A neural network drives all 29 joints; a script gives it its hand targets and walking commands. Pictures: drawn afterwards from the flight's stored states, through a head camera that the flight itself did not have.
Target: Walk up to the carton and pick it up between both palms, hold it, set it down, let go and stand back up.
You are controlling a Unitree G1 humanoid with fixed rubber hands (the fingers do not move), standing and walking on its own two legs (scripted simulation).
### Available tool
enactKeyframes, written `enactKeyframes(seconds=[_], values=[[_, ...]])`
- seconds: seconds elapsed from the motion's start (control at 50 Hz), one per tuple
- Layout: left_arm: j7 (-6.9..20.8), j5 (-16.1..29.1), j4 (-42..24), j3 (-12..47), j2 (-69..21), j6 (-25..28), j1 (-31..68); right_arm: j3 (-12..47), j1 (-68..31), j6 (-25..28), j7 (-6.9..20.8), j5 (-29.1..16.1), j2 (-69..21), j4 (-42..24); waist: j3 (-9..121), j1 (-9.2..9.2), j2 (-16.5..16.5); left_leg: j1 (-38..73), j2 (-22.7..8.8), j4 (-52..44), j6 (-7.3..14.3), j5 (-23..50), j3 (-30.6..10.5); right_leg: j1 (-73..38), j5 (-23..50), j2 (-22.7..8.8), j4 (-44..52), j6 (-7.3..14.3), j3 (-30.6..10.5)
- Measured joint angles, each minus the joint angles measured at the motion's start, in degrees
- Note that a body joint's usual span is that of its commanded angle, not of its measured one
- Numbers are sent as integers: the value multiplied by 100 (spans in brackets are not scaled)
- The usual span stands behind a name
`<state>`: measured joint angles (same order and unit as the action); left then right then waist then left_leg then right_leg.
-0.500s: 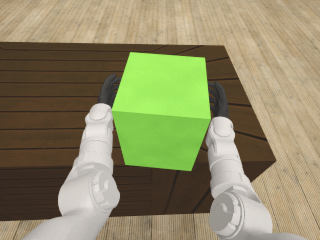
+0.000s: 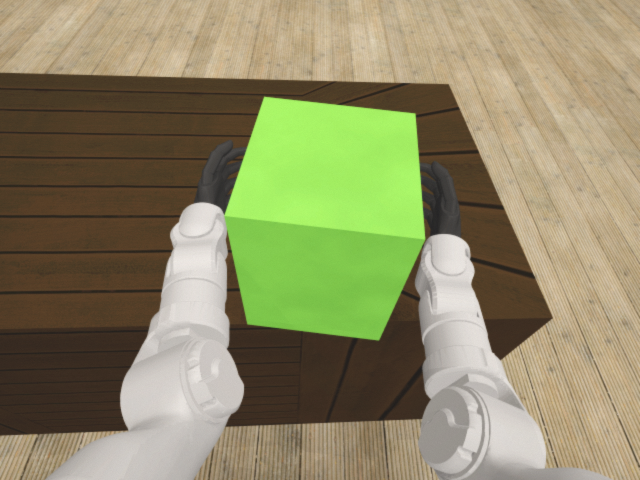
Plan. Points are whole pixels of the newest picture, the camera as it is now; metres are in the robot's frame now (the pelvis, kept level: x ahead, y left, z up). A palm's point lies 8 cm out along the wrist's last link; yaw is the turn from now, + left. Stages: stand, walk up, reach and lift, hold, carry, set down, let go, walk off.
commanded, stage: set down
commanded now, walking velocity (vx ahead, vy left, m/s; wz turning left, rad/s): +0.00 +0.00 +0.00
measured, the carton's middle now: (325, 226) +0.43 +0.01 +0.04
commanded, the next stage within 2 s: none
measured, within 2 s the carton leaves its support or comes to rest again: neither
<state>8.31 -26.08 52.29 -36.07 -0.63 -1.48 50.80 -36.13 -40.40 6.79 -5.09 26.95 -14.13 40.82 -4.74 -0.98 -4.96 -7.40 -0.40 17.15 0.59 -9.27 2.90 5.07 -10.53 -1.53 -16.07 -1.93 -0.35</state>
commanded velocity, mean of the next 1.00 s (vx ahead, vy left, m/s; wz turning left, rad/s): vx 0.00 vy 0.00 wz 0.00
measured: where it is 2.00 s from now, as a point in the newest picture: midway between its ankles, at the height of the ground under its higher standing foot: outside the picture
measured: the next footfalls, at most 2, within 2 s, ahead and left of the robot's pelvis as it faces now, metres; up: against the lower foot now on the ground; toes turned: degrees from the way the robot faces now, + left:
none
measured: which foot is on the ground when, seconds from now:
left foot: down 0.00-1.00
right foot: down 0.00-1.00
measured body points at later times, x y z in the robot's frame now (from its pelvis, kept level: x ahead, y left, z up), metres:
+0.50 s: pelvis +0.00 +0.00 -0.01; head +0.07 +0.04 +0.43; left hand +0.46 +0.17 +0.04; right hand +0.42 -0.14 +0.05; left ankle +0.00 +0.11 -0.75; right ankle -0.02 -0.14 -0.75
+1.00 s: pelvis -0.01 +0.01 -0.01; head +0.02 +0.04 +0.44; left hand +0.40 +0.22 +0.04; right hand +0.38 -0.16 +0.04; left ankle +0.00 +0.11 -0.75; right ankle -0.02 -0.14 -0.75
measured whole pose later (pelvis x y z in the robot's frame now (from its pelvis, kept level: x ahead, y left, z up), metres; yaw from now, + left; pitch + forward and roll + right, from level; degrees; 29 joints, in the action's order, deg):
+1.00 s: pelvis -0.01 +0.01 -0.01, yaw +1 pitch +7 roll -2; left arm 0.7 8.0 63.8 -0.6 16.0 7.0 41.8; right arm 1.4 -38.0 12.5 -11.4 -16.9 6.4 62.1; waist 4.1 -1.7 -2.5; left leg -21.7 -1.3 26.3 0.4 -11.8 1.4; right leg 16.0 -10.2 -0.7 -19.3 -1.3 1.2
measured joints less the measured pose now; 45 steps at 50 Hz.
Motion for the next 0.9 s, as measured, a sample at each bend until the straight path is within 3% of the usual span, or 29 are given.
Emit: enactKeyframes(seconds=[0.16, 0.26, 0.36, 0.44, 0.54, 0.64, 0.72, 0.78, 0.84, 0.9], values=[[39, -111, -14, -62, 9, 21, 39, 11, -17, 17, -16, 6, -13, -26, -64, -16, -5, 17, 3, -5, 10, 7, -8, -20, 5, -3, 5, -4, 12], [-138, 25, 232, 189, 189, 99, 20, 255, -94, 46, 2, -228, 210, 315, 3, -32, 2, -53, -7, 2, 8, 6, 47, 77, 18, 4, -12, -8, -43], [-573, 887, 991, 1114, 642, 230, 9, 1121, -262, 1, -226, -1119, 829, 1198, 184, -48, 109, -563, -72, 293, 7, -87, 65, 500, 50, 59, -95, -10, -63], [-928, 1767, 1626, 1838, 959, 682, 140, 1551, -453, 135, -501, -1781, 954, 1639, 575, -113, 161, -1359, -130, 656, 8, -194, 72, 1265, 6, 107, -366, -10, -78], [-1189, 2397, 2318, 2309, 1214, 1216, 504, 2114, -775, 294, -559, -2450, 1247, 2297, 1136, -124, 174, -2137, -211, 1017, -28, -337, 106, 2010, -53, 175, -609, 8, -125], [-1082, 2746, 2718, 2696, 1412, 1367, 745, 2709, -928, 518, -563, -3088, 1591, 2792, 1307, -122, 334, -2256, -245, 1188, -96, -398, -2, 2040, 6, 210, -653, -2, -28], [-893, 2948, 2617, 2940, 1511, 1269, 544, 3170, -789, 746, -622, -3583, 1740, 2857, 1168, -149, 444, -1967, -220, 1135, -196, -257, -104, 1733, 206, 191, -626, -32, 65], [-855, 3172, 2693, 3112, 1559, 1210, 424, 3329, -638, 670, -647, -3784, 1839, 2763, 1293, -109, 410, -1841, -163, 1071, -102, -377, -88, 1623, 45, 139, -611, -33, 66], [-822, 3374, 2373, 3322, 1676, 1213, 151, 3522, -479, 644, -666, -3929, 1878, 2514, 1205, -125, 270, -1685, -97, 1095, 85, -474, -59, 1424, -175, 75, -562, -60, 55], [-720, 3244, 1847, 3332, 1689, 1034, -315, 3765, -271, 740, -649, -4146, 1935, 2540, 927, -156, 282, -1405, -158, 995, -68, -321, -137, 1159, 103, 141, -510, 10, 120]])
